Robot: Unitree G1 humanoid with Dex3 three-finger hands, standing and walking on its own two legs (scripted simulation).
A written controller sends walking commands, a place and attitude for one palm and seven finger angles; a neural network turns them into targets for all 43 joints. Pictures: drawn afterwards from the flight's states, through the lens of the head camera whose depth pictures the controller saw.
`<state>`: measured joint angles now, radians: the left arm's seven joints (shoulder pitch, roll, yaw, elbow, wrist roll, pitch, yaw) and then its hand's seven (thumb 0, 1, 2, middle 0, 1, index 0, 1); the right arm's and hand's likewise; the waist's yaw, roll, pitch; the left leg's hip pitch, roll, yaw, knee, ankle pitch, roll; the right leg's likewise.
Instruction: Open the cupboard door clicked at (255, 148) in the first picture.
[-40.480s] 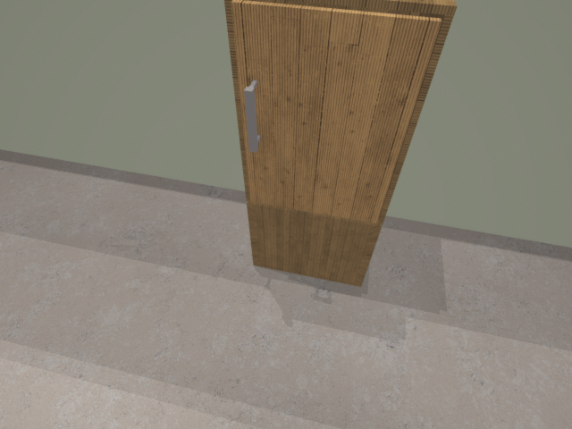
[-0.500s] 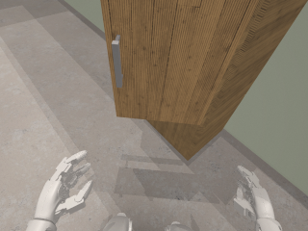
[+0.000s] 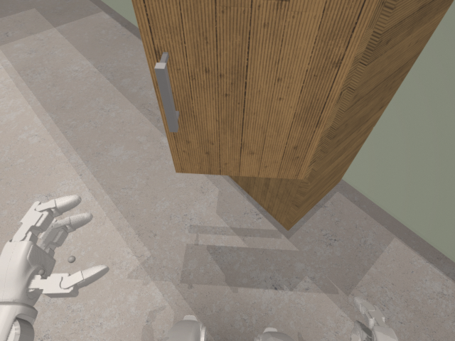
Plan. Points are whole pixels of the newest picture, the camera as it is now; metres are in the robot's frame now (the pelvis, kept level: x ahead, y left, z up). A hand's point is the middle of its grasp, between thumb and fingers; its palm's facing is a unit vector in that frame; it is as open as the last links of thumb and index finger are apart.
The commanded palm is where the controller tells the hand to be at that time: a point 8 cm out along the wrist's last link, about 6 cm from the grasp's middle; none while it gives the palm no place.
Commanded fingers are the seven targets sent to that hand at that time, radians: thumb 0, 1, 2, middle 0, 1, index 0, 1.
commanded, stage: raise the hand with hooked fingers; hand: left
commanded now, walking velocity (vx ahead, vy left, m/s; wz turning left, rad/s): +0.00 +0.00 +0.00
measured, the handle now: (169, 95) +0.59 +0.16 +0.07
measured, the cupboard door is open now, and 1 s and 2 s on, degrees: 45 45 45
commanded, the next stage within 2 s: move the hooked fingers beside the handle in 1.16 s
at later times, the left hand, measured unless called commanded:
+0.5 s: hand (36, 245) +0.25 +0.30 +0.06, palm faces -0.01 -1.00 -0.03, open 13.9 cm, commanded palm +0.23 +0.36 +0.07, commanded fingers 0.00 -0.50 0.30 -0.30 -1.20 -0.30 -1.20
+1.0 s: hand (33, 226) +0.27 +0.31 +0.08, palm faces +0.00 -1.00 -0.03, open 14.0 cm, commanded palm +0.25 +0.36 +0.08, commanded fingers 0.00 -0.50 0.30 -0.30 -1.20 -0.30 -1.20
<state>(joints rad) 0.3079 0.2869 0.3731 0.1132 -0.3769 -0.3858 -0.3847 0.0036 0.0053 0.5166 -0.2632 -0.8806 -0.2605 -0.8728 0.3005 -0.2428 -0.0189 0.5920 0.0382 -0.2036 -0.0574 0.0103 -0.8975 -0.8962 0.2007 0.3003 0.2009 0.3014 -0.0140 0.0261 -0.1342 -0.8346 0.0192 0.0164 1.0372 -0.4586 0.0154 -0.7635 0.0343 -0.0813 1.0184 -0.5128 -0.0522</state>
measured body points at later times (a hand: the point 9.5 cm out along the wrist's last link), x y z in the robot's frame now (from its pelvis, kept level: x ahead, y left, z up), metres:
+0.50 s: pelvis -0.01 +0.04 +0.01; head +0.04 +0.06 +0.46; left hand +0.24 +0.36 +0.06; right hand +0.17 -0.19 -0.05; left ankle +0.02 +0.11 -0.67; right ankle -0.01 -0.09 -0.67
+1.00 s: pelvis -0.01 +0.04 +0.02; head +0.05 +0.06 +0.46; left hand +0.27 +0.37 +0.08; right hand +0.14 -0.22 -0.06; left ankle +0.02 +0.11 -0.67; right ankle -0.01 -0.09 -0.67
